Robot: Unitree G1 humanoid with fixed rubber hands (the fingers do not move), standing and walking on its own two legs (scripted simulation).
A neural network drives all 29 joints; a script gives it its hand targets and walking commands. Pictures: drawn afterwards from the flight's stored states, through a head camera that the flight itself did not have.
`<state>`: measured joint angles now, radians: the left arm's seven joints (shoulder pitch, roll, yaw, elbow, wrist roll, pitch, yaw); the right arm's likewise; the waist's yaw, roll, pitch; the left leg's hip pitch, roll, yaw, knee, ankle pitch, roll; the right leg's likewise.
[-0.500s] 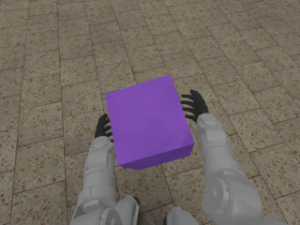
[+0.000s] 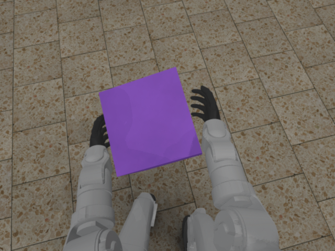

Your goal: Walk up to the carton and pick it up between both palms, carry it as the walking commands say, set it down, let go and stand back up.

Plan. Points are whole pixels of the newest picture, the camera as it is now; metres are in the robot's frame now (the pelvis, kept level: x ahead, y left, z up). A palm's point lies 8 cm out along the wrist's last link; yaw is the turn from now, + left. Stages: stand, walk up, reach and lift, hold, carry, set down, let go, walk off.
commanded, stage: set down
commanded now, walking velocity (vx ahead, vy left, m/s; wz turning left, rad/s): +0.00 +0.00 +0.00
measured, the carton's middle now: (158, 128) +0.41 +0.10 -0.15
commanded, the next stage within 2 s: none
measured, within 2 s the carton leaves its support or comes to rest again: neither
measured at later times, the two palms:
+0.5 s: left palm (110, 142) +0.36 +0.24 -0.16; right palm (203, 117) +0.46 -0.02 -0.12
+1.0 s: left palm (115, 139) +0.38 +0.24 -0.24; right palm (198, 119) +0.48 -0.02 -0.20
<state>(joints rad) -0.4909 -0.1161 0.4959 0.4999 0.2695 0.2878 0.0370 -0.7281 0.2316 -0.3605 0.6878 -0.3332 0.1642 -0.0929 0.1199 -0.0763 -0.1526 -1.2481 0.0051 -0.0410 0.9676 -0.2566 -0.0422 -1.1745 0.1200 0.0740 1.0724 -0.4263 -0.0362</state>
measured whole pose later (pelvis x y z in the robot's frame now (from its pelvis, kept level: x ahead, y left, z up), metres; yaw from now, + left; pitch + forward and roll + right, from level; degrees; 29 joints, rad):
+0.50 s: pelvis -0.02 +0.03 -0.07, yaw -1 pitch +39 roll -1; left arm -0.70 -0.13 0.52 0.50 0.27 0.38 0.11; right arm -0.98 0.12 -0.45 0.80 -0.30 0.21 -0.04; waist 0.08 -0.10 -0.18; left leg -1.64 -0.02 -0.02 1.30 -0.34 -0.01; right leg -1.55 0.12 0.08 1.39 -0.52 0.01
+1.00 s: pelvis -0.04 +0.01 -0.14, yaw +0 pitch +44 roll +1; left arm -0.93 -0.02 0.58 0.61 0.26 0.41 0.07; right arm -1.20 0.07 -0.44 0.88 -0.31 0.27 -0.09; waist 0.10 -0.10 -0.13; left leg -1.91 -0.01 -0.03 1.51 -0.36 -0.04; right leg -1.83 0.14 0.06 1.64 -0.56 0.00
